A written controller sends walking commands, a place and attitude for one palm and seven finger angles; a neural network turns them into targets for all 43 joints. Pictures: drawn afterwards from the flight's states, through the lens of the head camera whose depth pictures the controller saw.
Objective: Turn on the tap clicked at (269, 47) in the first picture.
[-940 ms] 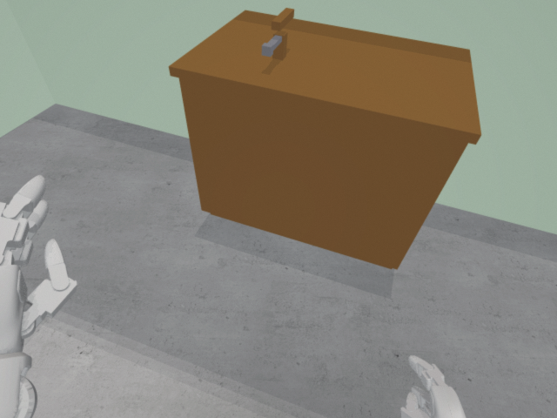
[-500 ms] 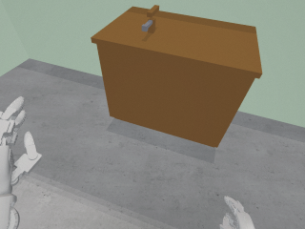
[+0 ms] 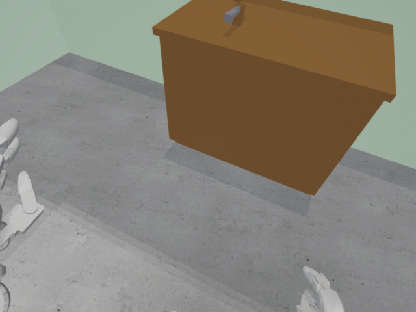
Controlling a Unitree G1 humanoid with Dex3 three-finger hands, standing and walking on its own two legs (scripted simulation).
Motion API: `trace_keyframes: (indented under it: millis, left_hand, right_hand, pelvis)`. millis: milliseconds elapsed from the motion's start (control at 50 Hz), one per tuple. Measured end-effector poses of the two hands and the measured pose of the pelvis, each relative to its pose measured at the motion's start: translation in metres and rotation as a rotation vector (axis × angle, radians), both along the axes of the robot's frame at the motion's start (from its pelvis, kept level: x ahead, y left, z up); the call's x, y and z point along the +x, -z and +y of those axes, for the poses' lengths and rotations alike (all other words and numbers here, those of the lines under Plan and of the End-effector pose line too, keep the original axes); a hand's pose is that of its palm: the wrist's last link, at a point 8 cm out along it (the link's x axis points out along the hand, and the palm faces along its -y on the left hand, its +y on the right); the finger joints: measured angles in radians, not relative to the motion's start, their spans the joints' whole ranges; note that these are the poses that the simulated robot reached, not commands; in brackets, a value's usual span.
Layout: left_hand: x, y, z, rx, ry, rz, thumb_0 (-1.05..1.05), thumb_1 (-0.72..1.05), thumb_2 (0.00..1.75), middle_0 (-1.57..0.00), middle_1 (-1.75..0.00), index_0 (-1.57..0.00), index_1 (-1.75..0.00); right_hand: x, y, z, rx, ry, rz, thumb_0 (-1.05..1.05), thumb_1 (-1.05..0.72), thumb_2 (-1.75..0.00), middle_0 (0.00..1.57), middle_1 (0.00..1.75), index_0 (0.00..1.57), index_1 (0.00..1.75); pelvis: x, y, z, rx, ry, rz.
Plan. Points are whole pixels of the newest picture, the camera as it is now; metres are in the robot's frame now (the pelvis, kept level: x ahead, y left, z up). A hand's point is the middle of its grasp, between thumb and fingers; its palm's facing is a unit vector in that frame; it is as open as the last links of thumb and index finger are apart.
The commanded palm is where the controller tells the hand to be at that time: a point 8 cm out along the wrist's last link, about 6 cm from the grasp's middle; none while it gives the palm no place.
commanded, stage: walk to a spot facing it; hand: left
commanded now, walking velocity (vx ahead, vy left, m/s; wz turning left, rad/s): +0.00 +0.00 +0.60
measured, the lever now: (228, 17) +1.08 -0.02 +0.08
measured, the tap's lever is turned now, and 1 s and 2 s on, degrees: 0 0 0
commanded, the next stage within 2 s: turn to face it in 1.98 s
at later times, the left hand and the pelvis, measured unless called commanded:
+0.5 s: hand out of the picture +0.07 +0.29 +0.17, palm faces +0.69 -0.65 -0.31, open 7.4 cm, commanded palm +0.01 +0.31 +0.19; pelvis -0.05 +0.00 -0.01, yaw +18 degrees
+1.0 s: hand out of the picture +0.09 +0.30 +0.17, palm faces +0.76 -0.52 -0.39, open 7.5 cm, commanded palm +0.01 +0.31 +0.19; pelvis +0.01 -0.01 +0.00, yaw +29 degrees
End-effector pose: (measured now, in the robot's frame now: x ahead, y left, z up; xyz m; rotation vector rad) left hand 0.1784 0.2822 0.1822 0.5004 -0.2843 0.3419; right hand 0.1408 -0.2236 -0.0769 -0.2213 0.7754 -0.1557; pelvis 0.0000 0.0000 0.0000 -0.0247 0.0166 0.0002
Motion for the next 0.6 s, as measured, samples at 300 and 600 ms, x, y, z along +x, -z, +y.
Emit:
trace_keyframes:
  millis: [300, 600]
  left_hand:
    - [-0.093, 0.003, -0.003, -0.028, -0.227, 0.095, 0.01, 0.88, 0.9, -0.21, -0.3, -0.21, -0.3]
    - [-0.178, -0.01, 0.049, -0.006, -0.384, -0.129, 0.01, 0.89, 0.9, -0.21, -0.3, -0.2, -0.3]
  right_hand:
    - [0.012, -0.002, -0.015, -0.001, -0.164, 0.012, 0.01, -0.9, -0.9, 0.2, 0.3, 0.21, 0.3]
    - [0.032, -0.018, 0.074, -0.014, -0.38, -0.081, 0.02, -0.9, -0.9, 0.2, 0.3, 0.2, 0.3]
  pelvis:
    - [-0.031, -0.01, -0.029, 0.051, -0.185, -0.011]
    - [-0.057, 0.002, 0.003, 0.03, -0.368, -0.045]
